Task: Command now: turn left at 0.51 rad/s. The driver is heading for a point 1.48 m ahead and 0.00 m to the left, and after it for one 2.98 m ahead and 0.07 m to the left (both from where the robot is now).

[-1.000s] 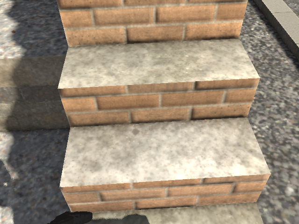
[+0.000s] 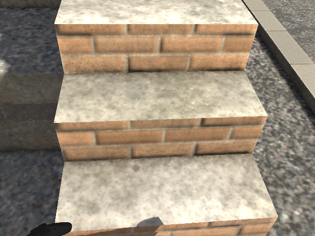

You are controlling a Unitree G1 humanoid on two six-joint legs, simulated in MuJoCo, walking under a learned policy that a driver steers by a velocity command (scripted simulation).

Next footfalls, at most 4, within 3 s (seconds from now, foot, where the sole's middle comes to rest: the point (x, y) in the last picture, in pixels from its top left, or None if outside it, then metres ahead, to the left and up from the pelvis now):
0.42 right None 0.08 -0.11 -0.74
0.82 left None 0.07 0.05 -0.74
1.12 right None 0.26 -0.17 -0.55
1.66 left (141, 193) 0.54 0.04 -0.36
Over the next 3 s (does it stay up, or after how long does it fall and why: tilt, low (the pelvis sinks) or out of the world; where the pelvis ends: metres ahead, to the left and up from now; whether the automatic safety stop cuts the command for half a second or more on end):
stays up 0.94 -0.04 0.67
